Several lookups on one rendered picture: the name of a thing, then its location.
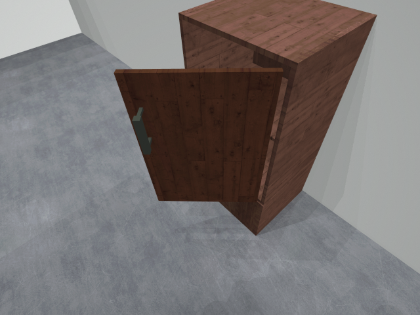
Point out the handle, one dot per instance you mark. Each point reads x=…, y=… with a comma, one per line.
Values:
x=145, y=141

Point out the cupboard door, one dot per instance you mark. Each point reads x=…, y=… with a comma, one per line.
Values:
x=210, y=128

